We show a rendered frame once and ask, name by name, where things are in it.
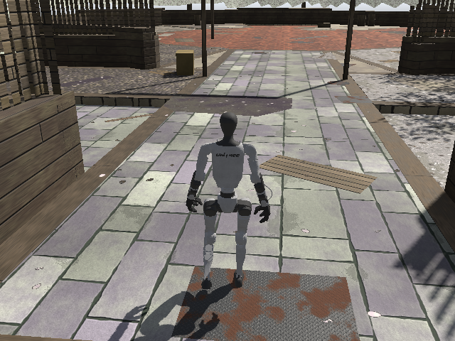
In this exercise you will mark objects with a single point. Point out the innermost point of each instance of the right robot hand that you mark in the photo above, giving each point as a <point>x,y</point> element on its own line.
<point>266,213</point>

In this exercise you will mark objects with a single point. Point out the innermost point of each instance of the right robot forearm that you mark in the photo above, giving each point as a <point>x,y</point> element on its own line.
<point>261,193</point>

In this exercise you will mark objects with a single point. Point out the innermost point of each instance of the robot left upper arm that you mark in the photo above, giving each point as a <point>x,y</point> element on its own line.
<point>205,150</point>

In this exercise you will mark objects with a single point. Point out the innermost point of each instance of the left robot hand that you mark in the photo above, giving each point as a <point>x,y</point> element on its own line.
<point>189,204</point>

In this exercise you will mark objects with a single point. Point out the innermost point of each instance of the robot torso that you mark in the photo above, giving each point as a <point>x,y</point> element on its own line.
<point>227,173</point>

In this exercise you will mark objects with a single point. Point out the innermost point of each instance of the left robot forearm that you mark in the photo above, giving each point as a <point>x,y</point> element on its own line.
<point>193,187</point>

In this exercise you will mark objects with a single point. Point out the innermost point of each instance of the left robot shin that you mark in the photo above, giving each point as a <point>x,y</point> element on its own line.
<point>207,257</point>

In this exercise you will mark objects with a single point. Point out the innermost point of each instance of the robot right upper arm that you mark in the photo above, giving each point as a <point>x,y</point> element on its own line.
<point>253,162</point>

